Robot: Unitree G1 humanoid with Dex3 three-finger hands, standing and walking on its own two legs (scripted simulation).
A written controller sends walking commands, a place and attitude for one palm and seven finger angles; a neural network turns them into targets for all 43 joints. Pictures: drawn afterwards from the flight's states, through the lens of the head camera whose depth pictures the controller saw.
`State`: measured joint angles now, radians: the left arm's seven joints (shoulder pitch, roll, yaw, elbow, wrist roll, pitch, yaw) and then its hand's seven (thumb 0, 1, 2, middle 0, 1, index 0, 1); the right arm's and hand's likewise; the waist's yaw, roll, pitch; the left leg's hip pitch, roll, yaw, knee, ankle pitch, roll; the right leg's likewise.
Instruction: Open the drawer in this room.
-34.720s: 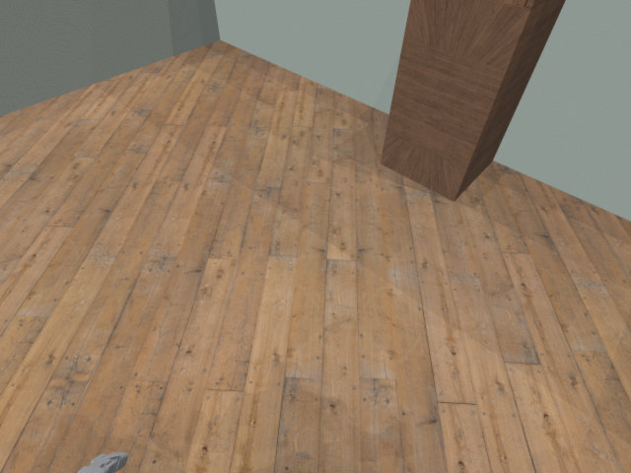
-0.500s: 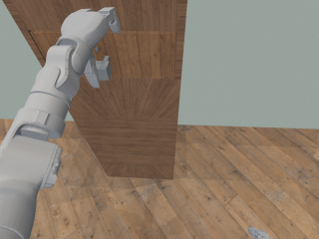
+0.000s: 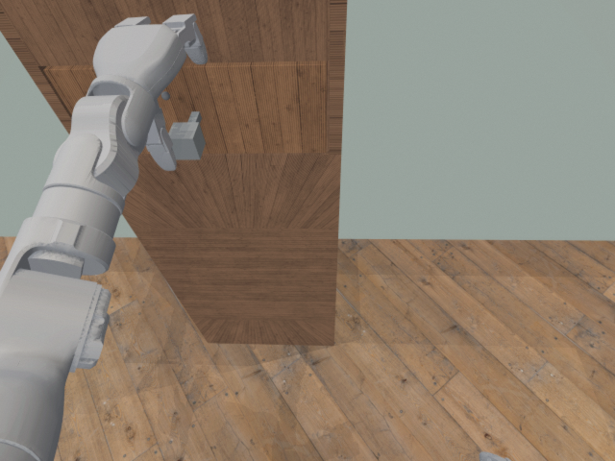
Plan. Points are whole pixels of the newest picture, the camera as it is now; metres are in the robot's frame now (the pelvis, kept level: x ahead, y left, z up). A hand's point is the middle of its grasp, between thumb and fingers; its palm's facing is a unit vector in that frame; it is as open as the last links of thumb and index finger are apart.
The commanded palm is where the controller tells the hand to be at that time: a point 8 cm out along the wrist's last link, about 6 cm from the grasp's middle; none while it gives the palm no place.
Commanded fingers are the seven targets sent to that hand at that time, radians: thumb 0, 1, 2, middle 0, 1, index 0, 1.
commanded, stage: move the hooked fingers above the handle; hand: left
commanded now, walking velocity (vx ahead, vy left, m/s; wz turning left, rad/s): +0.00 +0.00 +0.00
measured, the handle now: (190, 132) +0.53 +0.18 +0.15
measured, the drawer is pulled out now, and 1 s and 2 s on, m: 0.00 0.00 0.00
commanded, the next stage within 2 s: lower the fingers behind the handle in 0.94 s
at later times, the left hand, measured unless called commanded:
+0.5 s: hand (158, 96) +0.49 +0.18 +0.23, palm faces +0.11 -0.06 -0.99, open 13.9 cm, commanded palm +0.46 +0.19 +0.27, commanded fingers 0.00 -0.50 0.30 -0.30 -1.20 -0.30 -1.20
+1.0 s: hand (136, 95) +0.49 +0.21 +0.23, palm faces +0.15 -0.05 -0.99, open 13.8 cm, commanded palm +0.46 +0.20 +0.27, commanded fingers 0.00 -0.50 0.30 -0.30 -1.20 -0.30 -1.20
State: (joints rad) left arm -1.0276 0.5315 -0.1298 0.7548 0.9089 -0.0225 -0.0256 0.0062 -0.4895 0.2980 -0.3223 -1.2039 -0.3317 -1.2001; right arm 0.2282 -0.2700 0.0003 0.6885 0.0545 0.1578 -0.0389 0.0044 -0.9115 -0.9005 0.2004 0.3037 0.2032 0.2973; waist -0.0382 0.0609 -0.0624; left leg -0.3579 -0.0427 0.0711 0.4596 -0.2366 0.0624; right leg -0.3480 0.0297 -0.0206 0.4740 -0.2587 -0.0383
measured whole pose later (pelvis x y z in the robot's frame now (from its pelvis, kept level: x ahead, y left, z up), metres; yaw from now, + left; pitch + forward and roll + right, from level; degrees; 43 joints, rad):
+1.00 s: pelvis +0.00 +0.00 +0.00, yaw +0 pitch +8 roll +0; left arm -1.05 0.57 -0.13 0.81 0.91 0.03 -0.06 0.01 -0.49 0.30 -0.32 -1.20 -0.33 -1.20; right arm 0.24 -0.28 -0.01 0.69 0.06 0.17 -0.03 0.00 -0.91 -0.90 0.20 0.30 0.20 0.30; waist -0.03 0.06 -0.08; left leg -0.37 -0.04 0.06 0.48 -0.25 0.06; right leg -0.35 0.03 -0.03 0.48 -0.27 -0.04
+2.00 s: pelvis +0.00 +0.00 -0.01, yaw +0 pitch +10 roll +0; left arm -0.89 0.46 -0.16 0.78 0.95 -0.03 -0.01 0.00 -0.49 0.30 -0.32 -1.20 -0.32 -1.19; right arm 0.24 -0.25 -0.02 0.66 0.05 0.19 -0.02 0.00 -0.91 -0.90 0.20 0.30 0.20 0.30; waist -0.03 0.05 -0.09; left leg -0.44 -0.04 0.07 0.54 -0.28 0.07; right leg -0.43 0.03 -0.02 0.55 -0.30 -0.03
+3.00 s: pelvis +0.01 -0.02 -0.01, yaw +0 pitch +9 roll +0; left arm -0.85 0.51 -0.12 0.81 0.97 -0.03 0.00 0.00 -0.19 0.43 -0.34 -1.24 -0.32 -1.22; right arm 0.24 -0.26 -0.01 0.66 0.06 0.18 -0.05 0.00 -0.91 -0.90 0.20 0.30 0.21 0.30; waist -0.04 0.05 -0.10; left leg -0.43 -0.02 0.06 0.54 -0.28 0.04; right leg -0.41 0.05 -0.03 0.55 -0.30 -0.06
